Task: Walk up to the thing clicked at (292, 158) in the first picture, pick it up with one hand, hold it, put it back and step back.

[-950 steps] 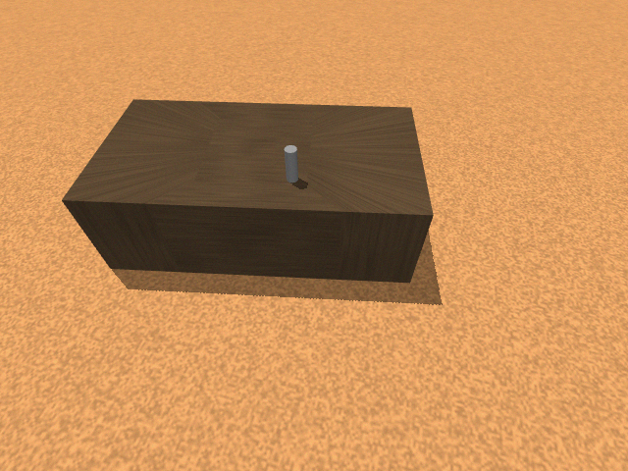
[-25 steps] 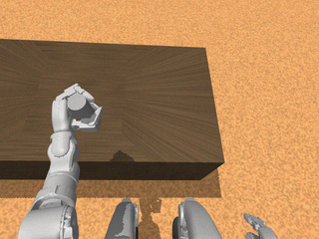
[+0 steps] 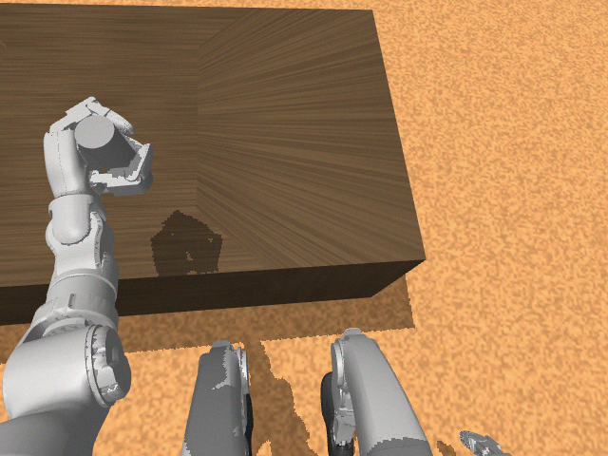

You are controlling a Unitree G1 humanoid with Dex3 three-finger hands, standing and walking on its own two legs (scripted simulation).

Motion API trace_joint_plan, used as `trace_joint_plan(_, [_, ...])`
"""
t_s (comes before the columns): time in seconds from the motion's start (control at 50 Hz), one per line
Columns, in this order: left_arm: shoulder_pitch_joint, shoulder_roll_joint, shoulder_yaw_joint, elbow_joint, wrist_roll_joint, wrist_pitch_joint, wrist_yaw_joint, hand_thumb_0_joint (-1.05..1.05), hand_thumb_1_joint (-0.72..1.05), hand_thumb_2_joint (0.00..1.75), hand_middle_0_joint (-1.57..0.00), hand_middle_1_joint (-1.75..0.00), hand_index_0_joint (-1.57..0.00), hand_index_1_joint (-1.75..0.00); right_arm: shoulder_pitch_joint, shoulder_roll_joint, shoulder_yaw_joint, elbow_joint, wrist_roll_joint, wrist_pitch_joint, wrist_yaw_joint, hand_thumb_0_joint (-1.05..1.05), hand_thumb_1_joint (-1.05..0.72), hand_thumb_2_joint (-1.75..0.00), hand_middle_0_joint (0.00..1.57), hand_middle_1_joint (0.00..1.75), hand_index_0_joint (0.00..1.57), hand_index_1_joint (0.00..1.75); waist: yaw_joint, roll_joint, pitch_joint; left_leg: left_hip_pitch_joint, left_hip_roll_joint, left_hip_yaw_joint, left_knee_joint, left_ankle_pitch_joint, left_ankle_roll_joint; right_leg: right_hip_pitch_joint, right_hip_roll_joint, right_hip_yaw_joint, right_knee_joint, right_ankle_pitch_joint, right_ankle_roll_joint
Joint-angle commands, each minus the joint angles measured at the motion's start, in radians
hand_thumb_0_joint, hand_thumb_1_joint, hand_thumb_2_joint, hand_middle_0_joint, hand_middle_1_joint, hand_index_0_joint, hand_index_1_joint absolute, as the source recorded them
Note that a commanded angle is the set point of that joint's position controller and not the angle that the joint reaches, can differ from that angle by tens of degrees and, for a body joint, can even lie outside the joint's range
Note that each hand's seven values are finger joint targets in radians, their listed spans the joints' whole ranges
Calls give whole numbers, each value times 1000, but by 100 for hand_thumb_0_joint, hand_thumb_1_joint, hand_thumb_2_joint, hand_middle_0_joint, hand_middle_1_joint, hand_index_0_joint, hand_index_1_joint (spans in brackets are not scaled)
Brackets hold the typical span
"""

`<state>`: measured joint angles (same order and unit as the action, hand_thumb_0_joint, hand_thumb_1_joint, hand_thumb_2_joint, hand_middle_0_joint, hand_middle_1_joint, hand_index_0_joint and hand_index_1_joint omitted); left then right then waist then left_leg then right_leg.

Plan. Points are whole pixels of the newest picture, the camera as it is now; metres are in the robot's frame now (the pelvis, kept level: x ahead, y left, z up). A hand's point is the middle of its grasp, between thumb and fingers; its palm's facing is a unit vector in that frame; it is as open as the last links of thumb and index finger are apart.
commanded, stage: crouch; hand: left
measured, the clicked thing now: (119, 159) +0.48 +0.22 +0.01
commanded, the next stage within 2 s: lower in 0.30 s
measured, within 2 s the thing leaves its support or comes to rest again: rests again in 1.32 s
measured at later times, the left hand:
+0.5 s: hand (134, 158) +0.51 +0.21 -0.03, palm faces +0.18 -0.98 -0.02, open 6.3 cm
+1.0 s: hand (150, 176) +0.52 +0.21 -0.10, palm faces +0.19 -0.98 -0.03, open 6.3 cm
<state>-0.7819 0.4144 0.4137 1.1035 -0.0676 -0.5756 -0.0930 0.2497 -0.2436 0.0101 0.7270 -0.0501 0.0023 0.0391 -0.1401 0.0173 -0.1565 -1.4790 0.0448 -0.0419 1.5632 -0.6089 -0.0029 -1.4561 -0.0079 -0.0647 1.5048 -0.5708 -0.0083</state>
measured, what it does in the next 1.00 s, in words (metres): lowers itself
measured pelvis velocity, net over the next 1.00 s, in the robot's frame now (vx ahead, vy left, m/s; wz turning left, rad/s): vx -0.02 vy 0.00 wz -0.02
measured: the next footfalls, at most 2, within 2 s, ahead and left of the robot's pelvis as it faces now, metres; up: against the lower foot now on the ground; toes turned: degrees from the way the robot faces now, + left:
none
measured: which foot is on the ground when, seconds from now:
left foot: down 0.00-1.00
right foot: down 0.00-1.00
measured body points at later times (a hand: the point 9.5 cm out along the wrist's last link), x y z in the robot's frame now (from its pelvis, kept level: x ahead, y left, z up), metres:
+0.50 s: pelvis -0.01 +0.00 -0.04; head +0.19 +0.03 +0.37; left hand +0.49 +0.27 -0.03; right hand +0.05 -0.27 -0.16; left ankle +0.05 +0.12 -0.55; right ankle +0.06 -0.12 -0.55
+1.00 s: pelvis -0.02 +0.00 -0.10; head +0.20 +0.02 +0.29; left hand +0.50 +0.27 -0.10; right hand +0.03 -0.27 -0.23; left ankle +0.05 +0.12 -0.55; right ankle +0.06 -0.12 -0.55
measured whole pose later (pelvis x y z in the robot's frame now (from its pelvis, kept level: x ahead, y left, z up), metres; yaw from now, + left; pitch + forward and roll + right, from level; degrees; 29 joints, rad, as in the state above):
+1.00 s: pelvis -0.02 +0.00 -0.10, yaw -1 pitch +36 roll -4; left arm -0.94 0.51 0.49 1.16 -0.04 -0.54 -0.11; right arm 0.20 -0.26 0.05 0.70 -0.08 0.01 0.04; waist -0.17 0.02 -0.16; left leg -1.87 0.04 -0.06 1.91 -0.68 -0.01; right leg -1.85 -0.01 -0.07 1.85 -0.64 -0.02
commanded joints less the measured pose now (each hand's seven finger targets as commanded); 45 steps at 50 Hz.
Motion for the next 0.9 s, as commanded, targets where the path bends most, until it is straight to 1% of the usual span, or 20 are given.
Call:
trace_joint_plan(0.0, [-439, 232, 18, -207, -23, -73, -9, 0, 49, 138, -139, -151, -141, -150, 141, -188, -57, -49, -1, -16, -11, 0, -90, -90, 20, 30, 20, 30, -8, 151, -600, 385, -16, -30, -170, 256, 20, 252, 21, 28, -152, 221, -41])
trace_joint_plan(0.04, [-470, 254, 27, -233, -19, -74, -11, 0, 47, 138, -138, -150, -140, -149, 145, -196, -56, -46, -5, -16, -12, 0, -90, -90, 20, 30, 20, 30, -6, 188, -617, 406, -14, -34, -154, 301, 16, 216, 20, 23, -128, 245, -44])
trace_joint_plan(0.06, [-463, 283, 52, -223, -18, -71, -8, 0, 46, 137, -139, -150, -141, -149, 150, -201, -56, -46, -4, -13, -14, 0, -90, -90, 20, 30, 20, 30, 0, 174, -636, 409, -14, -38, -144, 323, 18, 211, 21, 20, -118, 258, -44])
trace_joint_plan(0.12, [-482, 269, 40, -226, -16, -67, -16, 0, 48, 139, -140, -151, -141, -151, 150, -191, -52, -50, -4, -10, -11, 0, -90, -90, 20, 30, 20, 30, -11, 160, -642, 362, -16, -27, -125, 310, 24, 234, 22, 28, -117, 267, -39])
trace_joint_plan(0.18, [-471, 284, 53, -202, -14, -56, -16, 0, 46, 139, -141, -153, -143, -152, 152, -192, -50, -45, -7, -11, -12, 0, -91, -90, 20, 30, 20, 30, -18, 143, -634, 308, -17, -21, -102, 287, 28, 247, 21, 38, -109, 264, -34])
trace_joint_plan(0.2, [-485, 299, 61, -225, -19, -58, -15, 0, 45, 139, -141, -152, -142, -152, 145, -191, -49, -52, -7, -10, -12, 0, -90, -90, 20, 30, 20, 30, -8, 131, -640, 279, -18, -13, -89, 268, 32, 269, 19, 55, -115, 257, -29])
trace_joint_plan(0.28, [-499, 288, 50, -214, -9, -49, -21, 0, 43, 139, -139, -152, -141, -151, 153, -200, -49, -50, -9, -7, -10, 0, -91, -91, 20, 30, 20, 30, -15, 185, -655, 352, -12, -36, -82, 327, 22, 155, 22, 24, -67, 259, -44])
trace_joint_plan(0.36, [-525, 317, 60, -229, -15, -45, -24, 0, 45, 139, -140, -151, -141, -151, 145, -195, -45, -51, -10, -9, -14, 0, -90, -90, 20, 30, 20, 30, -16, 158, -654, 269, -15, -23, -63, 253, 28, 198, 21, 42, -69, 229, -35])
trace_joint_plan(0.42, [-538, 304, 56, -230, -14, -42, -22, 0, 48, 137, -145, -153, -145, -153, 141, -199, -45, -53, -10, -7, -14, 0, -91, -91, 20, 30, 20, 30, -15, 191, -643, 286, -14, -34, -66, 235, 21, 125, 21, 29, -49, 191, -43])
trace_joint_plan(0.48, [-498, 279, 54, -170, -14, -43, -18, 0, 49, 137, -144, -152, -145, -152, 144, -195, -39, -50, -9, -11, -15, 0, -91, -90, 20, 30, 20, 30, -30, 140, -594, 208, -15, -34, -40, 217, 25, 114, 20, 23, -29, 189, -39])
trace_joint_plan(0.5, [-504, 323, 84, -167, -10, -49, -14, 0, 48, 137, -145, -152, -145, -153, 149, -200, -38, -49, -12, -10, -14, 0, -91, -90, 20, 30, 20, 30, -21, 133, -618, 190, -16, -30, -17, 243, 29, 120, 22, 28, -15, 213, -37])
trace_joint_plan(0.54, [-506, 288, 54, -180, -9, -58, -26, 0, 48, 137, -144, -152, -144, -153, 139, -200, -37, -57, -16, -11, -11, 0, -91, -90, 20, 30, 20, 30, -22, 171, -635, 224, -15, -34, -2, 259, 25, 65, 21, 23, 12, 207, -43])
trace_joint_plan(0.58, [-528, 332, 79, -190, -2, -67, -24, 0, 51, 138, -145, -153, -145, -153, 148, -205, -36, -56, -21, -12, -9, 0, -91, -91, 20, 30, 20, 30, -18, 176, -677, 215, -16, -32, 32, 303, 27, 68, 22, 26, 37, 248, -40])
trace_joint_plan(0.64, [-538, 337, 82, -201, -4, -75, -34, 0, 51, 139, -144, -153, -144, -153, 159, -207, -32, -58, -24, -9, -5, 0, -91, -91, 20, 30, 20, 30, -19, 194, -710, 196, -18, -29, 55, 324, 25, 71, 20, 26, 70, 269, -41])
trace_joint_plan(0.66, [-539, 371, 100, -202, -4, -75, -33, 0, 52, 138, -144, -152, -144, -153, 154, -207, -31, -61, -23, -8, -7, 0, -92, -91, 20, 30, 20, 30, -9, 177, -711, 160, -20, -21, 64, 292, 29, 96, 21, 36, 65, 254, -36])
trace_joint_plan(0.7, [-585, 341, 81, -221, -5, -75, -29, 0, 51, 142, -146, -154, -145, -156, 158, -201, -30, -59, -24, -6, -5, 0, -92, -91, 20, 30, 20, 30, -30, 189, -715, 138, -19, -21, 74, 260, 27, 74, 19, 39, 78, 230, -37])
trace_joint_plan(0.74, [-581, 368, 98, -214, -1, -71, -23, 0, 49, 140, -145, -154, -145, -155, 156, -206, -31, -55, -27, -3, -6, 0, -92, -91, 20, 30, 20, 30, -16, 198, -727, 137, -18, -17, 87, 240, 27, 68, 18, 45, 83, 208, -35])
trace_joint_plan(0.76, [-581, 352, 83, -203, 5, -66, -23, 0, 51, 141, -145, -153, -144, -155, 164, -210, -32, -53, -27, -2, -5, 0, -91, -91, 20, 30, 20, 30, -24, 212, -739, 163, -17, -20, 91, 261, 24, 45, 19, 35, 96, 217, -39])
trace_joint_plan(0.78, [-597, 374, 91, -223, 13, -66, -22, 0, 51, 141, -143, -153, -143, -154, 160, -211, -33, -53, -29, -1, -6, 0, -91, -91, 20, 30, 20, 30, -26, 215, -739, 139, -19, -19, 98, 247, 25, 44, 19, 34, 102, 208, -39])
trace_joint_plan(0.88, [-620, 373, 94, -226, 1, -58, -17, 0, 49, 140, -144, -152, -143, -154, 153, -215, -31, -54, -26, 4, -9, 0, -91, -91, 20, 30, 20, 30, -29, 206, -733, 103, -18, -20, 122, 213, 25, 5, 20, 29, 130, 178, -38])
